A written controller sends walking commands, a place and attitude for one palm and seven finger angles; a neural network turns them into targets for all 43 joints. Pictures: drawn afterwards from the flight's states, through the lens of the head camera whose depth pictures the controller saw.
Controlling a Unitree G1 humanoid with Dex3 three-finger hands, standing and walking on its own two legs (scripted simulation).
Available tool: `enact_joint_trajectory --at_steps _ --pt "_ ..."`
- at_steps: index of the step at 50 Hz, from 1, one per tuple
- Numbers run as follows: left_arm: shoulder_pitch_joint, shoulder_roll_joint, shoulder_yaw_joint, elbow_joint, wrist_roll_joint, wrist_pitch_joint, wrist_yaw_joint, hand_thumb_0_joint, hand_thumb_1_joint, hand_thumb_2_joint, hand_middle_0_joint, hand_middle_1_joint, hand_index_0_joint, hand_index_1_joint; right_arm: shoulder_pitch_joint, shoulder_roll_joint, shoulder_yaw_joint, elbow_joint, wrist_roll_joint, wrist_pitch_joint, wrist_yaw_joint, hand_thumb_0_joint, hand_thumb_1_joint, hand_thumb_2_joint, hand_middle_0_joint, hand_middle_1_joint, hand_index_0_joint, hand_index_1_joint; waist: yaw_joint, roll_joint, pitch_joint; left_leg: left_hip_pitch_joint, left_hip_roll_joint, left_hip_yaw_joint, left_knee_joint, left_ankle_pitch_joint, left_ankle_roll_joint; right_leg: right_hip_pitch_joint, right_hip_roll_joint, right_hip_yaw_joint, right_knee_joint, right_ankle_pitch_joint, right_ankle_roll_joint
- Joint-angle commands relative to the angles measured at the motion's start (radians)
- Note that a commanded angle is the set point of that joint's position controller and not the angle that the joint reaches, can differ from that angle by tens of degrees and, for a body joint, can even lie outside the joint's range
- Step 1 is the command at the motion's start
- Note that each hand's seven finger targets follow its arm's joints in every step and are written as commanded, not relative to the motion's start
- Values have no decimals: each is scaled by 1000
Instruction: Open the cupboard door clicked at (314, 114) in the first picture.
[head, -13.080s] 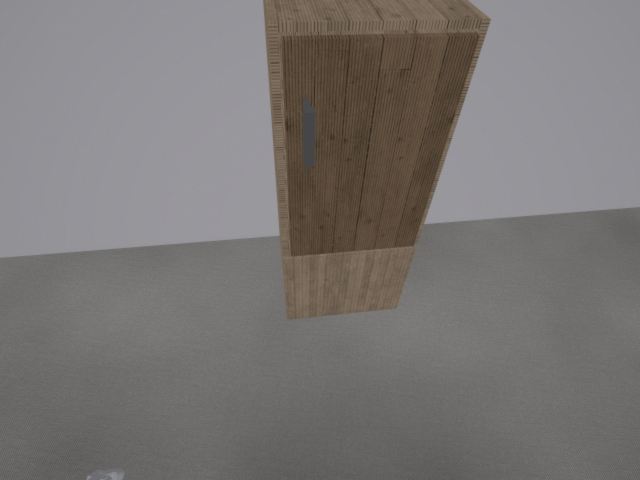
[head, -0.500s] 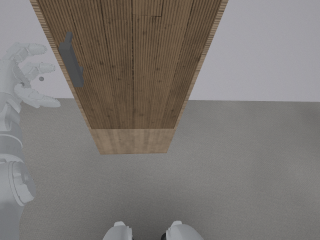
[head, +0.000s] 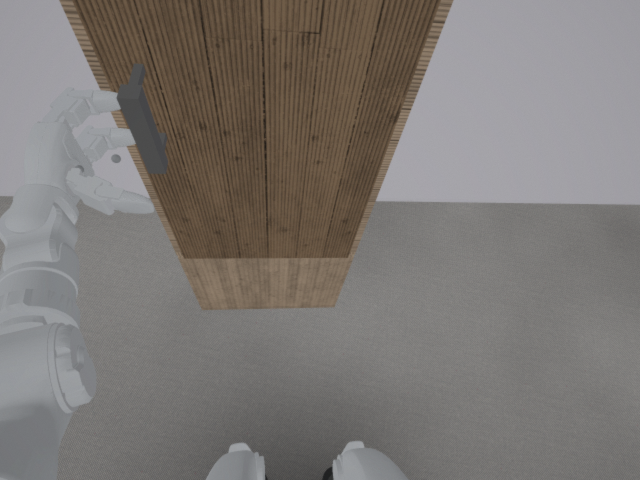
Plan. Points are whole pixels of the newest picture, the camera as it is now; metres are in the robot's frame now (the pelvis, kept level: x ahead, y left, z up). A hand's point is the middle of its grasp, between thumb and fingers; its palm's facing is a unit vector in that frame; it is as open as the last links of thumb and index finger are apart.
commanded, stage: slide the fingers in behind the handle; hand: left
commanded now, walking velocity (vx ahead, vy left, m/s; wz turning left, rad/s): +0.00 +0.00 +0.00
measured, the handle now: (148, 121) +0.54 +0.19 +0.09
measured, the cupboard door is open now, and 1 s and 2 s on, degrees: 0 1 1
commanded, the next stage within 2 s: close the thumb around the handle in 1.06 s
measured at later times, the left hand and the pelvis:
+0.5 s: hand (151, 157) +0.48 +0.18 +0.09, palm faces +0.00 -1.00 -0.01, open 14.0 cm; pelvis +0.00 -0.01 +0.00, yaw +0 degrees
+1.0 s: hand (161, 165) +0.47 +0.17 +0.09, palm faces +0.01 -1.00 -0.01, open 14.1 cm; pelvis +0.00 -0.02 +0.00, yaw +1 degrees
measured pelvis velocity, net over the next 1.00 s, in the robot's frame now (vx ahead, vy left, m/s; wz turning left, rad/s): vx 0.00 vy -0.02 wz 0.01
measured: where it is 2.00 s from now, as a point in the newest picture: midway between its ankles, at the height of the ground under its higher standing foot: outside the picture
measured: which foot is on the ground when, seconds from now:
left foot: down 0.00-1.00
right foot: down 0.00-1.00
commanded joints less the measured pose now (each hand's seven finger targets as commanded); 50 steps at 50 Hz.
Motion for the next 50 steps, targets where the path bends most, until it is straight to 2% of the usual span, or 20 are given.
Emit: enact_joint_trajectory --at_steps 1,4,8,13,14,16,18,21,23,25,29,32,36,37,40,42,44,45,46,50 --pt "-427 237 26 -253 -29 -76 12 0 -500 300 -300 -1200 -300 -1200 146 -181 -75 -56 -9 -22 -7 0 -900 -900 200 300 200 300 6 151 -447 443 3 -99 -100 459 -24 85 23 23 -81 325 -12" --pt "-384 219 22 -252 -27 -74 16 0 -500 300 -300 -1200 -300 -1200 141 -177 -79 -62 -6 -17 -2 0 -900 -900 200 300 200 300 15 130 -441 430 2 -92 -103 459 -25 103 23 23 -85 338 -8" --pt "-413 208 6 -232 -22 -65 32 0 -500 300 -300 -1200 -300 -1200 140 -177 -76 -56 -5 -14 -3 0 -900 -900 200 300 200 300 2 113 -386 390 0 -90 -109 404 -21 92 22 26 -92 313 -7" --pt "-445 185 -2 -276 -19 -89 57 0 -500 300 -300 -1200 -300 -1200 142 -170 -81 -50 -8 -22 2 0 -900 -900 200 300 200 300 1 151 -444 435 -2 -90 -101 431 -23 99 22 33 -87 331 -9" --pt "-432 151 -25 -273 -18 -91 56 0 -500 300 -300 -1200 -300 -1200 141 -167 -80 -50 -8 -24 5 0 -900 -900 200 300 200 300 1 145 -446 439 -3 -91 -102 429 -24 95 22 29 -87 327 -10" --pt "-413 152 -18 -231 -17 -87 64 0 -500 300 -300 -1200 -300 -1200 147 -169 -79 -44 -9 -23 5 0 -900 -900 200 300 200 300 -3 112 -406 408 -3 -90 -100 418 -20 95 23 29 -87 326 -10" --pt "-429 151 -23 -250 -10 -86 74 0 -500 300 -300 -1200 -300 -1200 143 -168 -81 -45 -8 -23 7 0 -900 -900 200 300 200 300 5 128 -425 410 -5 -88 -107 413 -22 106 20 30 -86 329 -9" --pt "-405 142 -21 -243 -13 -81 80 0 -500 300 -300 -1200 -300 -1200 146 -166 -81 -49 -9 -23 10 0 -900 -900 200 300 200 300 4 102 -416 390 -11 -78 -103 413 -15 134 21 35 -91 354 -8" --pt "-382 138 -21 -275 -11 -88 82 0 -500 300 -300 -1200 -300 -1200 141 -162 -84 -55 -8 -22 12 0 -900 -900 200 300 200 300 21 123 -453 412 -10 -77 -105 449 -20 151 19 35 -84 380 -9" --pt "-377 94 -46 -288 -20 -89 86 0 -500 300 -300 -1200 -300 -1200 134 -156 -85 -56 -7 -22 16 0 -900 -900 200 300 200 300 15 112 -434 414 -10 -72 -106 437 -20 146 21 33 -92 379 -7" --pt "-370 121 -23 -268 -14 -89 107 0 -500 300 -300 -1200 -300 -1200 131 -157 -84 -56 -6 -21 16 0 -900 -900 200 300 200 300 17 74 -396 356 -16 -65 -114 391 -15 175 17 41 -95 375 -5" --pt "-379 91 -43 -299 -4 -106 126 0 -500 300 -300 -1200 -300 -1200 121 -149 -84 -61 -6 -24 19 0 -900 -900 200 300 200 300 22 110 -417 386 -19 -63 -112 391 -17 162 16 43 -94 367 -6" --pt "-418 100 -50 -266 3 -117 133 0 -500 300 -300 -1200 -300 -1200 121 -153 -81 -50 -6 -29 16 0 -900 -900 200 300 200 300 0 78 -373 340 -22 -62 -110 333 -11 164 14 55 -103 342 -4" --pt "-441 92 -61 -273 5 -121 129 0 -500 300 -300 -1200 -300 -1200 117 -153 -82 -47 -6 -32 15 0 -900 -900 200 300 200 300 -3 84 -390 346 -22 -64 -111 326 -12 162 12 56 -101 337 -3" --pt "-419 123 -34 -261 -3 -119 119 0 -500 300 -300 -1200 -300 -1200 116 -155 -81 -47 -4 -36 11 0 -900 -900 200 300 200 300 6 67 -408 330 -25 -58 -112 322 -10 201 10 63 -105 351 -2" --pt "-418 103 -47 -277 -7 -128 109 0 -500 300 -300 -1200 -300 -1200 112 -151 -81 -49 -4 -39 12 0 -900 -900 200 300 200 300 15 106 -442 362 -25 -59 -107 356 -13 199 11 61 -95 375 -5" --pt "-397 109 -38 -257 -17 -119 102 0 -500 300 -300 -1200 -300 -1200 113 -153 -80 -47 -3 -37 11 0 -900 -900 200 300 200 300 12 69 -413 335 -26 -55 -110 343 -11 209 11 61 -103 376 -2" --pt "-383 134 -18 -260 -14 -119 101 0 -500 300 -300 -1200 -300 -1200 114 -156 -82 -51 -2 -36 10 0 -900 -900 200 300 200 300 23 66 -416 328 -26 -56 -113 340 -11 220 11 62 -101 374 -3" --pt "-381 112 -36 -279 -17 -123 99 0 -500 300 -300 -1200 -300 -1200 110 -152 -82 -55 -3 -36 10 0 -900 -900 200 300 200 300 19 96 -423 345 -27 -54 -109 361 -10 215 11 63 -98 390 -5" --pt "-393 76 -65 -266 -19 -118 103 0 -500 300 -300 -1200 -300 -1200 105 -151 -81 -51 0 -36 11 0 -900 -900 200 300 200 300 7 80 -377 345 -23 -60 -116 327 -12 169 14 54 -107 342 -3"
